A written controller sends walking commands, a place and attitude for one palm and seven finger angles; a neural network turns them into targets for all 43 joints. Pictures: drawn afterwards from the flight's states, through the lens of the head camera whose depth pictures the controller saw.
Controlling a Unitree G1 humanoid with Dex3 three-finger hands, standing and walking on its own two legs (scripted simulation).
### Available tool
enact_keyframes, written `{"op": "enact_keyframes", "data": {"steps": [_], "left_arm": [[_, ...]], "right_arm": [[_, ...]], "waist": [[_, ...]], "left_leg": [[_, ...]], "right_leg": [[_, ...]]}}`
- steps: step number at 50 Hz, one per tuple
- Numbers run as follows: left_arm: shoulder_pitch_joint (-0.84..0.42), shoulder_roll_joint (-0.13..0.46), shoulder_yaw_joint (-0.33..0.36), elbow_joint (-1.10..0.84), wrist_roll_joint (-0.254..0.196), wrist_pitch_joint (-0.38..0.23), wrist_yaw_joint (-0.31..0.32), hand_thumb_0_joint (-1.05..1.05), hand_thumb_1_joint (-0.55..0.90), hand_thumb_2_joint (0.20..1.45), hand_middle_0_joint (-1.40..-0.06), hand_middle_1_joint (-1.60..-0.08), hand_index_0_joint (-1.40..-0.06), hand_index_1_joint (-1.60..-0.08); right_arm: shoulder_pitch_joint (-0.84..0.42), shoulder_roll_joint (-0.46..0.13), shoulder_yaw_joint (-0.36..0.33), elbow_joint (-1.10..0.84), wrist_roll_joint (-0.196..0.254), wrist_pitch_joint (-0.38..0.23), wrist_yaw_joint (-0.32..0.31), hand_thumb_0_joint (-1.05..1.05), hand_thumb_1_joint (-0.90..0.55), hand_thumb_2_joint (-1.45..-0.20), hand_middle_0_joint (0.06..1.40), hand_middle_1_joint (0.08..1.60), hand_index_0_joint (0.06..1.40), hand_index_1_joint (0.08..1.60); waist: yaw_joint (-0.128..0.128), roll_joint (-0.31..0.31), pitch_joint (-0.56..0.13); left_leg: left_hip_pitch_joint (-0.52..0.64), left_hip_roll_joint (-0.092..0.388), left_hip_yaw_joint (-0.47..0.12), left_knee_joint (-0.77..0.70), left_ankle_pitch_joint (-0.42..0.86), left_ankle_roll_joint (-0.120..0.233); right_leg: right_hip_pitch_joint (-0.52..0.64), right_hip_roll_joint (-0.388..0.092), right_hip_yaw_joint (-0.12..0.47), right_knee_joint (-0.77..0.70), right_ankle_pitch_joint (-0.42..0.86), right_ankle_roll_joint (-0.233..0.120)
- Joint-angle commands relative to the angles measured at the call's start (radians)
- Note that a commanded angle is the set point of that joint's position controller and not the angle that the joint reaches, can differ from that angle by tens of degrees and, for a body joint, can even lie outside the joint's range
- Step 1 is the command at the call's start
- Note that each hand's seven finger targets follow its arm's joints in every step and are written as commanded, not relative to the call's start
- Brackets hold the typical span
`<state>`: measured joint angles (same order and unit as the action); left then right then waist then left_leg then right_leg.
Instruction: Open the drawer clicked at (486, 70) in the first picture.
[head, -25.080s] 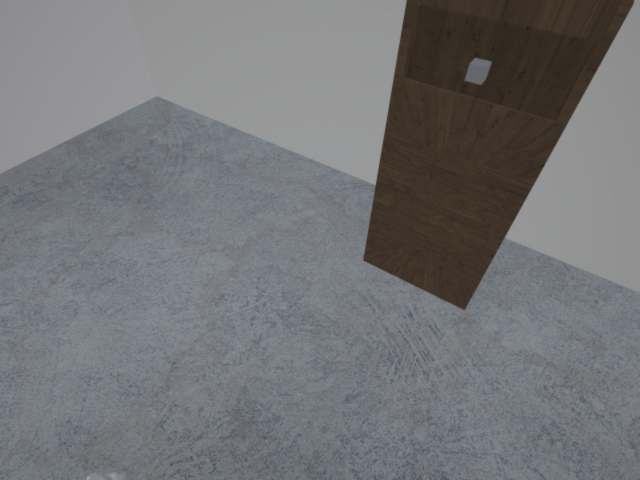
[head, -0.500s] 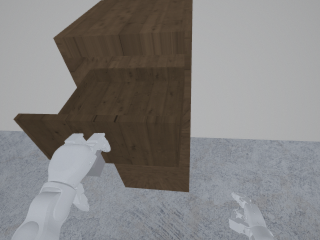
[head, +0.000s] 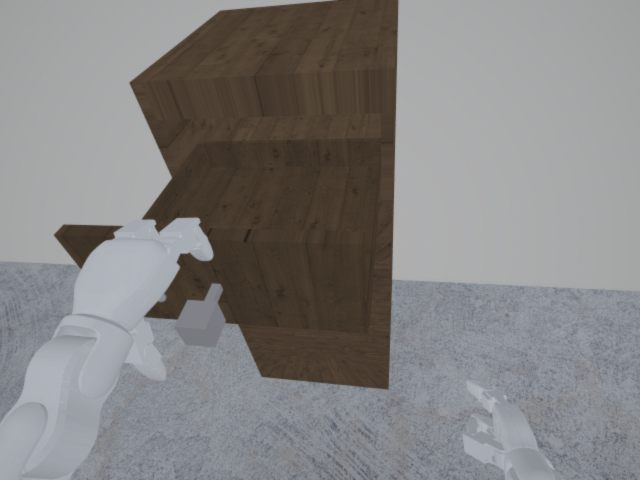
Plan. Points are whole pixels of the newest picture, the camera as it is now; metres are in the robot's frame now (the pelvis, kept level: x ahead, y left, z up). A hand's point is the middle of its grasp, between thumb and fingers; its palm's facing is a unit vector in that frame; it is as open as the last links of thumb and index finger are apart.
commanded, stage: lift the hand off the handle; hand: left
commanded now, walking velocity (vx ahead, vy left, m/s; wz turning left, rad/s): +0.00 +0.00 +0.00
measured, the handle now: (207, 310) +0.27 +0.20 +0.10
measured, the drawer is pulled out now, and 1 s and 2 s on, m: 0.30 0.30 0.30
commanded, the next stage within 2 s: draw the hand back to the body in 0.60 s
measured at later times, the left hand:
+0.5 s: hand (155, 228) +0.26 +0.20 +0.25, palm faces +0.28 -0.06 -0.96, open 13.8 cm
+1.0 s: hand (123, 236) +0.25 +0.22 +0.25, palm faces +0.25 -0.01 -0.97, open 13.8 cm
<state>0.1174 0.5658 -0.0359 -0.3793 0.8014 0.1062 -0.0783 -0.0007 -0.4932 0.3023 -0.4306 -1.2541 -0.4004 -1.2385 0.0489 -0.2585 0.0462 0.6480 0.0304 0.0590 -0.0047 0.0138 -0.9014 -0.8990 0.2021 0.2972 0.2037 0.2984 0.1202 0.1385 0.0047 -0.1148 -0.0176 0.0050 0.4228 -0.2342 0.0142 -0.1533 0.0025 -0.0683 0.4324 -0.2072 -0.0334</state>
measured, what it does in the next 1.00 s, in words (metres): stands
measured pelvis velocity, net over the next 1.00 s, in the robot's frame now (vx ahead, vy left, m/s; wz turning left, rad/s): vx -0.01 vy -0.01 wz -0.01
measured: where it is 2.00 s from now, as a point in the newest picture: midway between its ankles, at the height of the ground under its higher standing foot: outside the picture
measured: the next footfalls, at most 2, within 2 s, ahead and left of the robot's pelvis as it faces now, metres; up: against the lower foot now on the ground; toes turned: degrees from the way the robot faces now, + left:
none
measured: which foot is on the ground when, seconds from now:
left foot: down 0.00-1.00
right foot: down 0.00-1.00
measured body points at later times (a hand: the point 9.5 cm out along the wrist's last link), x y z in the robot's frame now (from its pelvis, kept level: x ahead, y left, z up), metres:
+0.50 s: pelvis -0.01 +0.00 +0.00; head -0.04 -0.07 +0.44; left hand +0.24 +0.20 +0.30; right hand +0.24 -0.20 -0.09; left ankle +0.00 +0.11 -0.74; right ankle +0.02 -0.10 -0.74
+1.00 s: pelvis -0.01 -0.01 -0.01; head -0.03 -0.08 +0.44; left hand +0.23 +0.22 +0.30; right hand +0.23 -0.21 -0.10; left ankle +0.00 +0.11 -0.74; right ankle +0.02 -0.10 -0.74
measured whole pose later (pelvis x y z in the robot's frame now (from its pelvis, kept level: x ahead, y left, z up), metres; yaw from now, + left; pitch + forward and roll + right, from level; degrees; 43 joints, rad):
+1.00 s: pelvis -0.01 -0.01 -0.01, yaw -1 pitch -3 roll +1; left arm -0.01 0.72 0.17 -0.47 0.66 0.21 -0.25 0.00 -0.50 0.30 -0.32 -1.20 -0.33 -1.20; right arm 0.05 -0.30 0.06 0.61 0.06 0.08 0.02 0.01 -0.90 -0.90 0.20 0.30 0.20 0.30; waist 0.10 0.15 -0.02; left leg -0.21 -0.01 0.01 0.52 -0.27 0.00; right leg -0.26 0.01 -0.06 0.55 -0.25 -0.05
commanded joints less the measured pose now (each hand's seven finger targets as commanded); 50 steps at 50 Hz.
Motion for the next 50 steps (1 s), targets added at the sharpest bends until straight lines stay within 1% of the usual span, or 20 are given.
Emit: {"op": "enact_keyframes", "data": {"steps": [1, 4, 6, 7, 9, 11, 12, 14, 16, 17, 19, 21, 22, 26, 28, 37, 41, 44, 46, 50], "left_arm": [[-0.391, 0.260, 0.248, -0.242, -0.016, 0.004, 0.062, 0.000, -0.500, 0.300, -0.300, -1.200, -0.300, -1.200], [-0.387, 0.220, 0.206, -0.253, -0.010, 0.011, 0.046, 0.000, -0.500, 0.300, -0.300, -1.200, -0.300, -1.200], [-0.432, 0.283, 0.262, -0.278, -0.031, 0.014, 0.043, 0.000, -0.500, 0.300, -0.300, -1.200, -0.300, -1.200], [-0.437, 0.239, 0.218, -0.253, -0.015, 0.020, 0.033, 0.000, -0.500, 0.300, -0.300, -1.200, -0.300, -1.200], [-0.395, 0.223, 0.207, -0.167, -0.021, 0.055, 0.014, 0.000, -0.500, 0.300, -0.300, -1.200, -0.300, -1.200], [-0.437, 0.266, 0.243, -0.176, -0.035, 0.092, -0.009, 0.000, -0.500, 0.300, -0.300, -1.200, -0.300, -1.200], [-0.456, 0.210, 0.179, -0.169, -0.023, 0.107, -0.029, 0.000, -0.500, 0.300, -0.300, -1.200, -0.300, -1.200], [-0.432, 0.222, 0.192, -0.122, -0.031, 0.129, -0.051, 0.000, -0.500, 0.300, -0.300, -1.200, -0.300, -1.200], [-0.458, 0.294, 0.256, -0.165, -0.046, 0.133, -0.064, 0.000, -0.500, 0.300, -0.300, -1.200, -0.300, -1.200], [-0.487, 0.230, 0.187, -0.171, -0.031, 0.138, -0.081, 0.000, -0.500, 0.300, -0.300, -1.200, -0.300, -1.200], [-0.469, 0.263, 0.217, -0.196, -0.038, 0.142, -0.092, 0.000, -0.500, 0.300, -0.300, -1.200, -0.300, -1.200], [-0.502, 0.358, 0.298, -0.258, -0.053, 0.139, -0.091, 0.000, -0.500, 0.300, -0.300, -1.200, -0.300, -1.200], [-0.522, 0.293, 0.235, -0.244, -0.035, 0.147, -0.101, 0.000, -0.500, 0.300, -0.300, -1.200, -0.300, -1.200], [-0.553, 0.385, 0.325, -0.197, -0.071, 0.154, -0.100, 0.000, -0.500, 0.300, -0.300, -1.200, -0.300, -1.200], [-0.489, 0.304, 0.272, -0.094, -0.073, 0.165, -0.113, 0.000, -0.500, 0.300, -0.300, -1.200, -0.300, -1.200], [-0.530, 0.335, 0.263, -0.200, -0.060, 0.146, -0.135, 0.000, -0.500, 0.300, -0.300, -1.200, -0.300, -1.200], [-0.473, 0.449, 0.388, -0.254, -0.090, 0.125, -0.118, 0.000, -0.500, 0.300, -0.300, -1.200, -0.300, -1.200], [-0.386, 0.409, 0.389, -0.189, -0.106, 0.119, -0.121, 0.000, -0.500, 0.300, -0.300, -1.200, -0.300, -1.200], [-0.377, 0.447, 0.431, -0.208, -0.136, 0.109, -0.119, 0.000, -0.500, 0.300, -0.300, -1.200, -0.300, -1.200], [-0.315, 0.383, 0.377, -0.247, -0.143, 0.110, -0.135, 0.000, -0.500, 0.300, -0.300, -1.200, -0.300, -1.200]], "right_arm": [[-0.228, -0.081, -0.022, -0.181, 0.018, -0.061, 0.004, 0.000, -0.900, -0.900, 0.200, 0.300, 0.200, 0.300], [-0.222, -0.071, -0.022, -0.187, 0.009, -0.060, 0.011, 0.000, -0.900, -0.900, 0.200, 0.300, 0.200, 0.300], [-0.242, -0.080, -0.021, -0.190, 0.018, -0.067, 0.010, 0.000, -0.900, -0.900, 0.200, 0.300, 0.200, 0.300], [-0.238, -0.065, -0.011, -0.190, 0.010, -0.068, 0.018, 0.000, -0.900, -0.900, 0.200, 0.300, 0.200, 0.300], [-0.229, -0.078, -0.017, -0.177, 0.017, -0.049, 0.019, 0.000, -0.900, -0.900, 0.200, 0.300, 0.200, 0.300], [-0.258, -0.090, -0.017, -0.190, 0.034, -0.043, 0.023, 0.000, -0.900, -0.900, 0.200, 0.300, 0.200, 0.300], [-0.263, -0.076, -0.005, -0.201, 0.025, -0.039, 0.029, 0.000, -0.900, -0.900, 0.200, 0.300, 0.200, 0.300], [-0.245, -0.089, -0.009, -0.198, 0.030, -0.018, 0.029, 0.000, -0.900, -0.900, 0.200, 0.300, 0.200, 0.300], [-0.268, -0.098, -0.010, -0.213, 0.042, -0.016, 0.027, 0.000, -0.900, -0.900, 0.200, 0.300, 0.200, 0.300], [-0.275, -0.082, 0.002, -0.229, 0.031, -0.019, 0.035, 0.000, -0.900, -0.900, 0.200, 0.300, 0.200, 0.300], [-0.263, -0.091, -0.006, -0.229, 0.033, -0.007, 0.036, 0.000, -0.900, -0.900, 0.200, 0.300, 0.200, 0.300], [-0.275, -0.100, -0.010, -0.232, 0.038, -0.012, 0.033, 0.000, -0.900, -0.900, 0.200, 0.300, 0.200, 0.300], [-0.283, -0.079, 0.002, -0.241, 0.031, -0.016, 0.042, 0.000, -0.900, -0.900, 0.200, 0.300, 0.200, 0.300], [-0.264, -0.101, -0.011, -0.224, 0.041, -0.015, 0.034, 0.000, -0.900, -0.900, 0.200, 0.300, 0.200, 0.300], [-0.240, -0.088, -0.005, -0.215, 0.041, -0.008, 0.041, 0.000, -0.900, -0.900, 0.200, 0.300, 0.200, 0.300], [-0.258, -0.091, -0.003, -0.242, 0.035, -0.031, 0.034, 0.000, -0.900, -0.900, 0.200, 0.300, 0.200, 0.300], [-0.249, -0.109, -0.014, -0.233, 0.034, -0.034, 0.023, 0.000, -0.900, -0.900, 0.200, 0.300, 0.200, 0.300], [-0.227, -0.096, -0.010, -0.226, 0.029, -0.034, 0.027, 0.000, -0.900, -0.900, 0.200, 0.300, 0.200, 0.300], [-0.231, -0.111, -0.019, -0.226, 0.036, -0.043, 0.020, 0.000, -0.900, -0.900, 0.200, 0.300, 0.200, 0.300], [-0.227, -0.107, -0.017, -0.243, 0.035, -0.046, 0.023, 0.000, -0.900, -0.900, 0.200, 0.300, 0.200, 0.300]], "waist": [[-0.019, -0.021, -0.172], [-0.005, -0.066, -0.198], [-0.008, -0.020, -0.199], [0.000, -0.055, -0.223], [-0.007, -0.083, -0.148], [-0.007, -0.063, -0.154], [0.001, -0.086, -0.192], [-0.009, -0.121, -0.138], [-0.005, -0.090, -0.165], [0.002, -0.099, -0.206], [-0.001, -0.099, -0.197], [0.003, -0.049, -0.239], [0.010, -0.069, -0.260], [0.001, -0.092, -0.192], [-0.009, -0.124, -0.152], [-0.003, -0.085, -0.254], [0.002, -0.060, -0.246], [0.002, -0.124, -0.188], [-0.003, -0.094, -0.194], [-0.007, -0.101, -0.198]], "left_leg": [[-0.035, -0.003, -0.013, -0.072, 0.144, -0.004], [-0.031, -0.012, -0.011, -0.074, 0.174, 0.000], [-0.036, -0.004, -0.020, -0.068, 0.160, -0.004], [-0.046, -0.014, -0.014, -0.071, 0.165, -0.006], [-0.070, -0.007, -0.007, -0.082, 0.150, -0.005], [-0.085, 0.005, -0.010, -0.076, 0.133, -0.009], [-0.093, -0.009, -0.003, -0.073, 0.139, -0.007], [-0.109, -0.001, 0.001, -0.079, 0.109, -0.003], [-0.111, 0.010, -0.002, -0.063, 0.091, -0.003], [-0.122, -0.004, 0.000, -0.057, 0.111, -0.003], [-0.114, -0.001, 0.002, -0.057, 0.124, 0.001], [-0.105, 0.005, -0.001, -0.036, 0.137, 0.001], [-0.119, -0.008, -0.001, -0.032, 0.154, -0.001], [-0.133, 0.008, 0.000, -0.022, 0.127, -0.002], [-0.154, 0.006, 0.006, -0.029, 0.112, -0.003], [-0.154, -0.008, 0.004, 0.016, 0.104, 0.000], [-0.148, 0.004, -0.004, 0.023, 0.124, 0.001], [-0.174, 0.004, 0.001, 0.024, 0.122, -0.001], [-0.164, 0.009, 0.000, 0.039, 0.120, -0.004], [-0.155, -0.001, 0.004, 0.034, 0.119, 0.002]], "right_leg": [[0.081, 0.002, 0.066, -0.074, 0.040, 0.012], [0.099, -0.005, 0.057, -0.069, 0.060, 0.015], [0.103, -0.005, 0.071, -0.061, 0.064, 0.009], [0.114, -0.009, 0.061, -0.056, 0.047, 0.012], [0.074, -0.007, 0.053, -0.069, 0.037, 0.017], [0.078, -0.008, 0.069, -0.054, 0.039, 0.011], [0.106, -0.015, 0.066, -0.044, 0.029, 0.013], [0.067, -0.011, 0.057, -0.052, 0.002, 0.021], [0.075, -0.011, 0.075, -0.039, -0.001, 0.017], [0.105, -0.019, 0.074, -0.023, 0.004, 0.016], [0.087, -0.015, 0.066, -0.022, 0.027, 0.021], [0.107, -0.018, 0.084, -0.005, 0.059, 0.015], [0.122, -0.021, 0.082, 0.006, 0.055, 0.014], [0.072, -0.024, 0.093, -0.009, 0.041, 0.016], [0.047, -0.022, 0.077, -0.013, 0.011, 0.023], [0.087, -0.038, 0.107, 0.014, 0.005, 0.023], [0.093, -0.039, 0.115, 0.014, 0.052, 0.020], [0.066, -0.041, 0.105, 0.006, 0.047, 0.032], [0.063, -0.044, 0.120, 0.004, 0.057, 0.028], [0.044, -0.039, 0.091, 0.012, 0.053, 0.037]]}}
